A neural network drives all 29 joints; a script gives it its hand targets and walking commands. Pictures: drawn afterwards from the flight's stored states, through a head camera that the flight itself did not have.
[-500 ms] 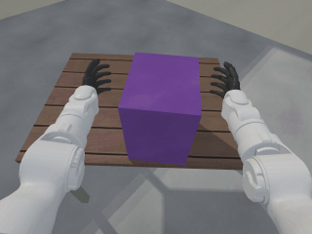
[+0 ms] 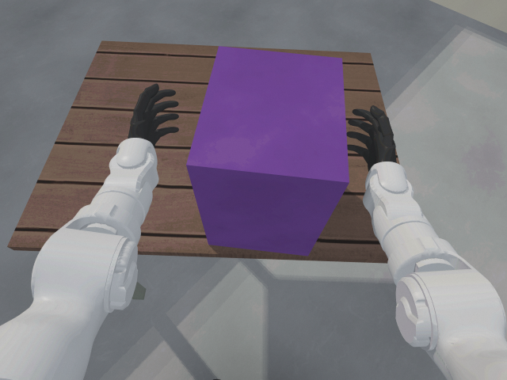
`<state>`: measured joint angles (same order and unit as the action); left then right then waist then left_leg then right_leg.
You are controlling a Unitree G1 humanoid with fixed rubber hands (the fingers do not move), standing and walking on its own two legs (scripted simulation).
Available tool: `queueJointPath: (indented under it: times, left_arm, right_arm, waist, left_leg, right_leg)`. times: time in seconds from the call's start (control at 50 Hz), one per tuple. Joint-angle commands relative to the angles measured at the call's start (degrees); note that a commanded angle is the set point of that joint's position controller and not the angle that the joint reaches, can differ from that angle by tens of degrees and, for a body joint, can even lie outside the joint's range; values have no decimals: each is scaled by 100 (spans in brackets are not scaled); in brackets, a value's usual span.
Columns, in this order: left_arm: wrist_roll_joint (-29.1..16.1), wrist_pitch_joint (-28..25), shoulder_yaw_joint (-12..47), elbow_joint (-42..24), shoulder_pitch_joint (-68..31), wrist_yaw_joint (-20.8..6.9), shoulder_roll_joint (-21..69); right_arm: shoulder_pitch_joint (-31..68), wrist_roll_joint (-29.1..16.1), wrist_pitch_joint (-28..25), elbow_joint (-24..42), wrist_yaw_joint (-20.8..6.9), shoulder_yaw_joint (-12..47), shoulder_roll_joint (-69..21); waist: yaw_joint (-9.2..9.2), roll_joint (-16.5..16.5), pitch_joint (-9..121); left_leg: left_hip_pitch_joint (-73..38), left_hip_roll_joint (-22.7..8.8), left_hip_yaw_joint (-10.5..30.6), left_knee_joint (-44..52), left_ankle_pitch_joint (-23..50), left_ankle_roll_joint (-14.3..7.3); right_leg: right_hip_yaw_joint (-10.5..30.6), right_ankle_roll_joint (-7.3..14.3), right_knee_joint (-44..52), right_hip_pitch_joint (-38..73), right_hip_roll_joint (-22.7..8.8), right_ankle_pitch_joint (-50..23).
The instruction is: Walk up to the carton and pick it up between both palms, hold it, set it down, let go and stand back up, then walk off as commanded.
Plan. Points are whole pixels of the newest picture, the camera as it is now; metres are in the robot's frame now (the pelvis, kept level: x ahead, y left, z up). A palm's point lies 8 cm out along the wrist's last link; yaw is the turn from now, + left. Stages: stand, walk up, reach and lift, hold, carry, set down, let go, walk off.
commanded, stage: reach and lift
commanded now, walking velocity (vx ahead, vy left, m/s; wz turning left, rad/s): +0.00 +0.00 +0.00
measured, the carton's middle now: (267, 161) +0.49 +0.01 +0.01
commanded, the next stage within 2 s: none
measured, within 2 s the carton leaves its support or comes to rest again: leaves its support in 1.88 s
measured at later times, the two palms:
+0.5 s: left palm (175, 145) +0.47 +0.16 +0.07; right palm (363, 165) +0.46 -0.13 +0.06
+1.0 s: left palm (178, 146) +0.47 +0.16 +0.07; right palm (364, 170) +0.45 -0.13 +0.06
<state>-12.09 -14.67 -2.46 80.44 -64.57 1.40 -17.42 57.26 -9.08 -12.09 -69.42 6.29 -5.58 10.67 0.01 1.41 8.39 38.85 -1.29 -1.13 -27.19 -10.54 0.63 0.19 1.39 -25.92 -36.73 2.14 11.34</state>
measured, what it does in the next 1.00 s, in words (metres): stands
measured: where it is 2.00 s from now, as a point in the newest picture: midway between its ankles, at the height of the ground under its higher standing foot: outside the picture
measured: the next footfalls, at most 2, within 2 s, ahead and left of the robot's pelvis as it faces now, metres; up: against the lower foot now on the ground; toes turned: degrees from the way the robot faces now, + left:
none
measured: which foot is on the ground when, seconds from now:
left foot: down 0.00-1.00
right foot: down 0.00-1.00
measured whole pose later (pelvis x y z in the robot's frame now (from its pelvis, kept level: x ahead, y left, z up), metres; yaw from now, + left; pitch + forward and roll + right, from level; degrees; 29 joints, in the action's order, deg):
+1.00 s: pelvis -0.01 +0.00 +0.00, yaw +0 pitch +22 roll -1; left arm 12.3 -18.6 -22.9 80.5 -64.3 1.5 -8.1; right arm 53.4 19.6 -17.2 -61.4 5.5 -33.2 -2.0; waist 0.0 1.4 8.4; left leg 38.9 -1.3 -1.2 -27.2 -10.1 0.5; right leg 0.2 1.3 -25.9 -36.8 2.1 10.9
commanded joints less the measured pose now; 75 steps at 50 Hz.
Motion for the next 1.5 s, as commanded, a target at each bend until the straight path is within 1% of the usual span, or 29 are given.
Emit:
queueJointPath:
  times: [0.0, 0.04, 0.14, 0.2, 0.22, 0.24, 0.3, 0.34, 0.36, 0.38, 0.4, 0.46, 0.5, 0.58, 0.62, 0.64, 0.66, 0.72, 0.74, 0.78, 0.84, 0.88, 0.94, 1.1, 1.12, 1.18, 1.24, 1.26, 1.48]
  left_arm:
    - [539, -316, 11, -1028, -1904, -73, 103]
    - [646, -268, -128, -872, -2050, -61, 254]
    - [913, -394, -571, -931, -1963, -105, 345]
    - [1158, -468, -683, -553, -1874, -273, 791]
    - [1258, -548, -771, -809, -2148, -215, 744]
    - [1369, -559, -908, -761, -2070, -273, 782]
    - [1941, -545, -1217, -724, -2245, -284, 1316]
    - [2219, -533, -1649, -951, -1957, -109, 1090]
    - [2473, -417, -1848, -924, -2044, -168, 1412]
    - [2543, -395, -1834, -1029, -2158, -224, 1680]
    - [2661, -383, -1799, -1028, -2103, -288, 2204]
    - [3020, -379, -2008, -627, -1856, -504, 3000]
    - [3100, -419, -1792, -732, -1900, -575, 3705]
    - [3064, -404, -1713, -365, -1970, -656, 3935]
    - [3082, -347, -1722, -154, -1639, -694, 4120]
    - [3070, -344, -1685, -278, -1685, -667, 4099]
    - [3172, -320, -1759, -304, -1550, -669, 4025]
    - [2996, -333, -1504, -559, -1767, -590, 4354]
    - [3013, -352, -1465, -499, -1667, -557, 4349]
    - [2988, -329, -1592, -251, -1529, -629, 4331]
    - [3028, -349, -1598, -355, -1682, -611, 4139]
    - [2928, -380, -1533, -210, -1654, -650, 4338]
    - [2976, -392, -1535, -224, -1578, -635, 4284]
    - [2930, -471, -1599, -262, -1561, -604, 4273]
    - [2888, -484, -1558, -326, -1716, -589, 4272]
    - [2968, -405, -1526, -233, -1665, -576, 4266]
    - [2893, -476, -1398, -274, -1841, -608, 4171]
    - [3000, -443, -1590, -125, -1628, -619, 4220]
    - [3045, -405, -1590, -41, -1509, -616, 4295]
  right_arm:
    - [2088, 134, -468, 1008, -107, 57, 539]
    - [2336, 161, -401, 837, -184, 9, 489]
    - [2222, 359, -462, 1152, -158, -33, -52]
    - [2362, 753, -522, 1253, -260, -182, -601]
    - [2297, 982, -571, 1161, -172, -414, -573]
    - [2294, 1066, -532, 1190, -246, -361, -819]
    - [2489, 1991, -581, 1317, -303, -1197, -1311]
    - [2224, 2284, -585, 1161, -179, -1631, -982]
    - [2212, 2479, -552, 1199, -261, -1730, -1321]
    - [2330, 2745, -561, 1377, -292, -1861, -1616]
    - [2434, 2901, -575, 1469, -396, -1820, -2123]
    - [2264, 3450, -504, 1139, -722, -1710, -3293]
    - [2134, 3650, -554, 1071, -838, -1608, -3881]
    - [2226, 3955, -603, 1235, -963, -1526, -4236]
    - [2157, 3950, -592, 1083, -997, -1522, -4218]
    - [2081, 3911, -566, 1065, -999, -1569, -4220]
    - [1869, 3965, -481, 869, -1012, -1535, -4269]
    - [2042, 4006, -606, 913, -1032, -1718, -4207]
    - [2132, 3881, -651, 920, -1021, -1576, -4259]
    - [2015, 3889, -567, 1008, -1046, -1419, -4429]
    - [2021, 3861, -547, 1011, -1032, -1445, -4569]
    - [2055, 3927, -638, 909, -970, -1364, -4533]
    - [2113, 3811, -651, 886, -975, -1339, -4534]
    - [2158, 3698, -686, 875, -1024, -1234, -4649]
    - [2177, 3751, -711, 835, -1009, -1278, -4622]
    - [2121, 3735, -716, 689, -993, -1319, -4466]
    - [2065, 3741, -695, 729, -1003, -1402, -4553]
    - [2103, 3771, -710, 610, -998, -1335, -4587]
    - [2047, 3700, -777, 480, -1008, -1262, -4558]
  waist:
    - [13, -564, 6214]
    - [-86, -519, 5643]
    - [-246, -195, 5720]
    - [-186, 81, 5126]
    - [-10, 52, 5352]
    - [-137, 190, 5149]
    - [-132, -107, 5192]
    - [-29, -91, 4885]
    - [-106, -69, 4615]
    - [19, 8, 4577]
    - [-120, -137, 4646]
    - [-114, 94, 4172]
    - [-11, -168, 4215]
    - [24, -220, 4249]
    - [-70, -271, 3913]
    - [89, -197, 3865]
    - [43, -207, 3670]
    - [156, -477, 3950]
    - [26, -662, 4186]
    - [-85, -214, 3938]
    - [-114, -309, 4039]
    - [142, -112, 4036]
    - [-45, -347, 4075]
    - [-221, -196, 4127]
    - [-77, -169, 4134]
    - [-92, -501, 3911]
    - [-17, -327, 3969]
    - [-150, -222, 3826]
    - [-111, -368, 3707]
  left_leg:
    - [-2677, 27, -171, -821, 4286, 460]
    - [-2673, -15, -151, -764, 4074, 465]
    - [-1821, 118, -329, -533, 3552, 240]
    - [-1377, 176, -335, -265, 2873, 131]
    - [-1349, 123, -345, -154, 2819, 155]
    - [-1327, 170, -389, -81, 2688, 53]
    - [-1439, 183, -445, -44, 2285, 162]
    - [-1500, 171, -443, 16, 2256, 144]
    - [-1671, 154, -455, 122, 2242, 143]
    - [-1680, 192, -462, 173, 2215, 161]
    - [-1886, 200, -505, 162, 2280, 159]
    - [-2148, 153, -500, 189, 2413, 100]
    - [-2130, 193, -451, 223, 2437, 151]
    - [-2228, 124, -499, 146, 2392, 154]
    - [-2161, 151, -467, 173, 2287, 156]
    - [-2275, 109, -428, 176, 2248, 150]
    - [-2419, 103, -457, 174, 2378, 176]
    - [-2642, 55, -412, 49, 2587, 281]
    - [-2805, 57, -420, -23, 2867, 290]
    - [-2407, 59, -469, 44, 2445, 173]
    - [-2039, 123, -580, 82, 2186, 114]
    - [-2071, 94, -474, 62, 2432, 161]
    - [-1990, 125, -486, 118, 2329, 162]
    - [-1875, 51, -460, 83, 2330, 98]
    - [-1913, 80, -446, 65, 2392, 134]
    - [-2120, 19, -471, 112, 2452, 199]
    - [-2136, 6, -442, 122, 2279, 165]
    - [-2081, 53, -467, 42, 2394, 152]
    - [-2138, 12, -365, 63, 2443, 180]
  right_leg:
    - [-393, -428, -425, 1753, -12, -4352]
    - [-463, -394, -318, 1413, 11, -3869]
    - [-263, -543, -405, 2416, -103, -4801]
    - [-193, -638, -488, 2769, -255, -4748]
    - [-264, -626, -516, 2854, -247, -4725]
    - [-223, -670, -409, 2942, -274, -4694]
    - [-265, -553, -270, 2854, -298, -3656]
    - [-282, -568, -236, 2986, -298, -3942]
    - [-222, -609, -263, 3121, -300, -3918]
    - [-336, -608, -208, 3189, -306, -3880]
    - [-311, -523, -135, 3082, -291, -3813]
    - [-385, -564, -165, 3268, -281, -3940]
    - [-499, -544, -219, 3430, -287, -4106]
    - [-550, -498, -298, 3324, -231, -3923]
    - [-536, -495, -237, 3377, -252, -3838]
    - [-529, -482, -182, 3297, -239, -3757]
    - [-569, -456, -158, 3278, -217, -3651]
    - [-649, -342, -117, 2891, -114, -3320]
    - [-605, -310, -117, 2726, -135, -3499]
    - [-552, -389, -127, 3089, -160, -3564]
    - [-447, -433, -272, 3388, -247, -3870]
    - [-569, -475, -305, 3381, -235, -4204]
    - [-478, -451, -279, 3385, -269, -4130]
    - [-460, -415, -335, 3305, -229, -4000]
    - [-485, -469, -323, 3249, -255, -4050]
    - [-536, -424, -262, 3097, -247, -3756]
    - [-578, -382, -124, 2925, -247, -3310]
    - [-541, -394, -192, 3035, -223, -3662]
    - [-539, -369, -153, 2838, -230, -3448]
